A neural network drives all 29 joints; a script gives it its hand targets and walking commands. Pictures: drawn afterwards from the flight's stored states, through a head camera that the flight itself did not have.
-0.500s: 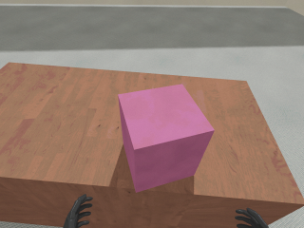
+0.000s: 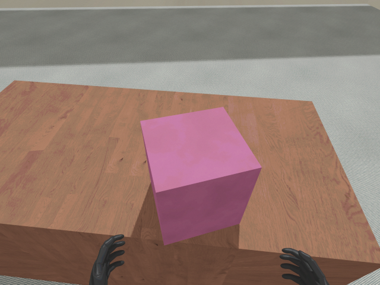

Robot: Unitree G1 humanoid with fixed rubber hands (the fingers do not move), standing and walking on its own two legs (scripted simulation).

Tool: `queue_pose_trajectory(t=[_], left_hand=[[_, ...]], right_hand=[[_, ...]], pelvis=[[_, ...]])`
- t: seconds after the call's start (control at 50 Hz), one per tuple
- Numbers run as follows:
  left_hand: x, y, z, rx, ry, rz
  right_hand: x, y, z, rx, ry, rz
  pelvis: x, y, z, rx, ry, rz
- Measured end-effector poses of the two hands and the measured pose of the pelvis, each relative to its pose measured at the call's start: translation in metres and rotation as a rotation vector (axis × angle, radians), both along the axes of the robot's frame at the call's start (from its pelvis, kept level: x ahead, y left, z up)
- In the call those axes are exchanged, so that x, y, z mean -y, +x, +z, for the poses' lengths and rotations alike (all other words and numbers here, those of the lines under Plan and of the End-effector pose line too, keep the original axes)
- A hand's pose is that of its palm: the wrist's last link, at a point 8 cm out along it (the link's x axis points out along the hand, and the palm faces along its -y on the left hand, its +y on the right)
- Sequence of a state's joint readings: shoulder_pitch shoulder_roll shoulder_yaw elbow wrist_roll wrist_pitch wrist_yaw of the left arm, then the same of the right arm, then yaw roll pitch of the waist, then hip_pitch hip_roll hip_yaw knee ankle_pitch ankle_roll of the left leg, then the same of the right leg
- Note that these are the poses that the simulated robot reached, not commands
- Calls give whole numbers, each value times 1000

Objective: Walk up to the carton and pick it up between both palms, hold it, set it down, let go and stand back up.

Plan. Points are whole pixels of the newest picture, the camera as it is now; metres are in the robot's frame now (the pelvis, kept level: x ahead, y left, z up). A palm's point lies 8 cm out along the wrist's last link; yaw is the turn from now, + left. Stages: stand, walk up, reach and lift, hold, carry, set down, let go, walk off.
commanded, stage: reach and lift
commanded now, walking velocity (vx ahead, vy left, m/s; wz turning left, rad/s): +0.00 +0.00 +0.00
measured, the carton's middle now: (193, 176) +0.40 +0.03 -0.01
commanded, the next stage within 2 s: none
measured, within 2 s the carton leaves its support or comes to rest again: neither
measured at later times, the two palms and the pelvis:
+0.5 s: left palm (117, 253) +0.20 +0.17 -0.02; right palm (323, 270) +0.21 -0.24 -0.02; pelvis -0.01 +0.00 +0.00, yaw -2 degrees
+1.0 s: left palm (110, 217) +0.25 +0.19 +0.04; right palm (307, 219) +0.29 -0.21 +0.03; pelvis -0.02 +0.00 +0.00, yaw -3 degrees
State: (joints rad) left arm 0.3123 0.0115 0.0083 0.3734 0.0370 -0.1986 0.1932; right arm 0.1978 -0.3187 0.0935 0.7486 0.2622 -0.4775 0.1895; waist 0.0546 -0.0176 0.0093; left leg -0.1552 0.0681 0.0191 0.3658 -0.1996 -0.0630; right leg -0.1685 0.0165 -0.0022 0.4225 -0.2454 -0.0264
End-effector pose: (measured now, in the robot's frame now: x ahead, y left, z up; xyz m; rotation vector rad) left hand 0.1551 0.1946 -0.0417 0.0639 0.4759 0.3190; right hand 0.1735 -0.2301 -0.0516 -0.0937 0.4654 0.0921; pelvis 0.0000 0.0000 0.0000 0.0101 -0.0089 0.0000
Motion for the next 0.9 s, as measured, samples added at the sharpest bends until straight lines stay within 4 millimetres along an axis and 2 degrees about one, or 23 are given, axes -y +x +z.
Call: queue_pose_trajectory(t=[0.18, 0.38, 0.5, 0.62, 0.78, 0.9], left_hand=[[11, 6, 5, 92, -31, 8], [21, 22, 11, 122, -46, 0], [23, 47, 26, 147, -40, -6], [25, 68, 41, 168, -52, -7], [20, 72, 49, 135, -66, 12], [11, 80, 66, 148, -55, 26]], right_hand=[[-6, 4, 9, 70, 20, 5], [4, 16, 15, 95, 25, -22], [6, 36, 29, 130, 37, -22], [0, 61, 47, 156, 34, 1], [-15, 84, 63, 164, 35, 13], [-20, 99, 70, 172, 42, 0]], pelvis=[[0, -4, -1, -19, 0, -9], [-2, -11, -2, -32, 1, -25], [0, -15, -2, -30, 1, -38], [3, -18, 0, -24, 0, -46], [2, -18, 3, -21, -4, -47], [-2, -18, 4, -21, -7, -48]])
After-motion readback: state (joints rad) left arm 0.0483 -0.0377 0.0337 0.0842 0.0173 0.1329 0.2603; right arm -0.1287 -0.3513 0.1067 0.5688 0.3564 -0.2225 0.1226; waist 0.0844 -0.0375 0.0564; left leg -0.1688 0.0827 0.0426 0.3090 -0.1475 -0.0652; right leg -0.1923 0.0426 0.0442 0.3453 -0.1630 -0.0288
